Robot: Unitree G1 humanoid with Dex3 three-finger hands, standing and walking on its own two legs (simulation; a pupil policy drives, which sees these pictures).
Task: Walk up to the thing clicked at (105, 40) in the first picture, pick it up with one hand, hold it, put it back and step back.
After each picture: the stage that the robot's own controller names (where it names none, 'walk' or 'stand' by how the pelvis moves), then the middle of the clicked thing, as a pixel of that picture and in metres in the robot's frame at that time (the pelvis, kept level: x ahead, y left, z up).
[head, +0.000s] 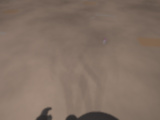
stand; (104, 41) +1.88 -0.35 -0.72
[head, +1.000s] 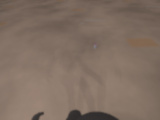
walk; (95, 45) +1.77 +0.02 -0.70
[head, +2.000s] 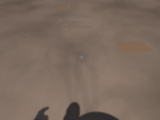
walk; (82, 56) +1.21 +0.21 -0.71
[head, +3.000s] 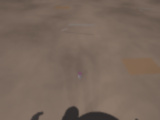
walk; (79, 75) +0.75 +0.16 -0.69
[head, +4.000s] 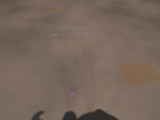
walk; (72, 91) +0.47 +0.18 -0.71
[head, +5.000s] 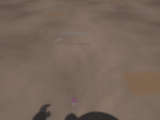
stand; (74, 101) +0.36 +0.17 -0.72
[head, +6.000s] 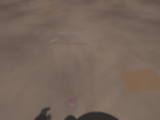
stand; (72, 101) +0.35 +0.19 -0.72
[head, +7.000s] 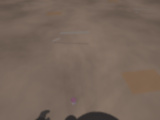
stand; (73, 101) +0.36 +0.18 -0.73
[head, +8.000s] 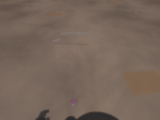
stand; (73, 102) +0.35 +0.18 -0.73
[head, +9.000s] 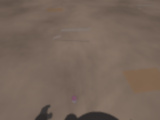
go down; (74, 99) +0.36 +0.17 -0.72
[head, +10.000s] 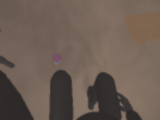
go down; (57, 59) +0.43 +0.23 -0.29
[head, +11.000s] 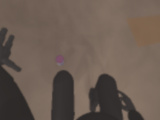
close in; (60, 60) +0.43 +0.23 -0.29
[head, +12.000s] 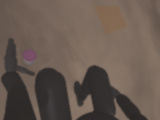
close in; (29, 57) +0.40 +0.27 -0.22
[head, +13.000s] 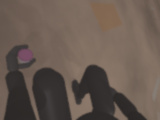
close; (25, 57) +0.40 +0.27 -0.22
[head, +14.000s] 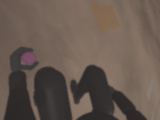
lift; (28, 59) +0.38 +0.26 -0.23
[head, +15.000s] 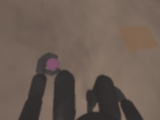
lift; (52, 65) +0.33 +0.26 -0.09
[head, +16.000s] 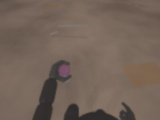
hold; (65, 74) +0.32 +0.17 +0.05
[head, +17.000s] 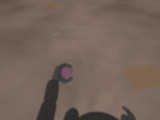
hold; (67, 76) +0.32 +0.16 +0.02
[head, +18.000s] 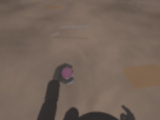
hold; (68, 76) +0.32 +0.16 +0.01
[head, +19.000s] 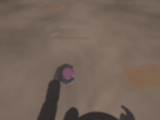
crouch; (68, 76) +0.32 +0.16 +0.01
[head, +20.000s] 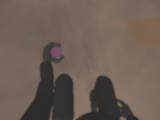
lower; (57, 54) +0.45 +0.21 -0.08
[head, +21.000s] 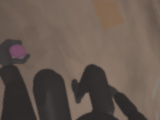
lower; (19, 53) +0.41 +0.30 -0.22
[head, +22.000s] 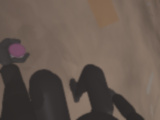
lower; (17, 52) +0.42 +0.29 -0.23
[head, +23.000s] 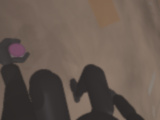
lower; (18, 52) +0.42 +0.29 -0.22
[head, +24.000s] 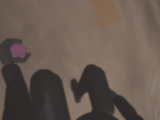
lower; (19, 52) +0.42 +0.29 -0.22
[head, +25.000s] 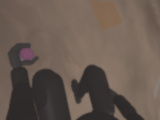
open; (27, 56) +0.41 +0.27 -0.23
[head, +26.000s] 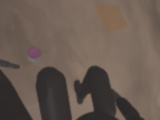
stand; (33, 55) +0.41 +0.26 -0.23
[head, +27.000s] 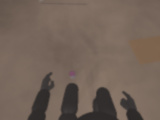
walk; (72, 74) +0.43 +0.18 -0.49
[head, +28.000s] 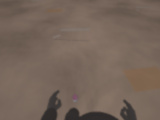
stand; (75, 98) +0.38 +0.15 -0.66
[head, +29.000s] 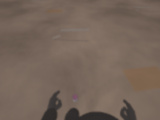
stand; (75, 98) +0.39 +0.15 -0.67
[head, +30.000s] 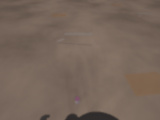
stand; (77, 100) +0.40 +0.13 -0.72
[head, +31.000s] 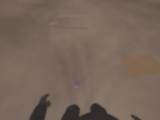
walk; (76, 84) +0.45 +0.11 -0.71
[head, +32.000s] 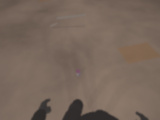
walk; (78, 72) +0.68 +0.19 -0.70
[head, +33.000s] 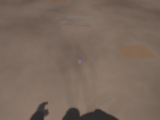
stand; (80, 60) +1.01 +0.17 -0.70
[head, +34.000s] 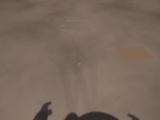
stand; (79, 63) +1.01 +0.20 -0.72
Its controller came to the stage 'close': yes
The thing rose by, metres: 0.72
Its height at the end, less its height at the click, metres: +0.00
